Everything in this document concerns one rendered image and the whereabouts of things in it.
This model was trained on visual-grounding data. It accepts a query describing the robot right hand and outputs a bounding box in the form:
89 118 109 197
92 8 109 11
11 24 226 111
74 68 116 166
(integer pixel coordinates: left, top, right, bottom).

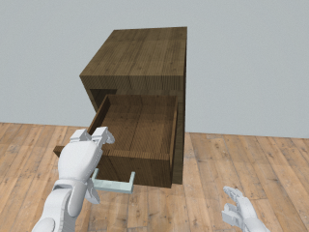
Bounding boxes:
221 186 258 231

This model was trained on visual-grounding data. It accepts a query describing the robot right forearm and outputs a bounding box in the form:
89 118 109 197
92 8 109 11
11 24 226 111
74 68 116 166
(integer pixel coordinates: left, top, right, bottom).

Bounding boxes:
241 217 270 232

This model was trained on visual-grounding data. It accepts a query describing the robot left hand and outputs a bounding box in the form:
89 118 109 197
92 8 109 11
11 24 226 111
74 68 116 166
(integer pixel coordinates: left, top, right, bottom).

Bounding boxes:
58 127 115 204

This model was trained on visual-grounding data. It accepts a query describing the drawer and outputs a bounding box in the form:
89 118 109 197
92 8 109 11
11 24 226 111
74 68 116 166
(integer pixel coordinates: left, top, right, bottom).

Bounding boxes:
53 94 179 189

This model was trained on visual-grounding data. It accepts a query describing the cabinet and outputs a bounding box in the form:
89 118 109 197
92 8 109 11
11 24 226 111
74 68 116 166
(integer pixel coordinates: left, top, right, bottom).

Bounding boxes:
79 26 187 185

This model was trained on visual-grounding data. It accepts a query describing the robot left forearm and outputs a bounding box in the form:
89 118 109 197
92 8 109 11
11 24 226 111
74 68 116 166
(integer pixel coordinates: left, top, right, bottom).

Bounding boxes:
31 178 87 232

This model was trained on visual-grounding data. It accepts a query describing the handle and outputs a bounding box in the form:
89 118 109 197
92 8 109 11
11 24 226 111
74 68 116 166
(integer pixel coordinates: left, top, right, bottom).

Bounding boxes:
91 168 136 194

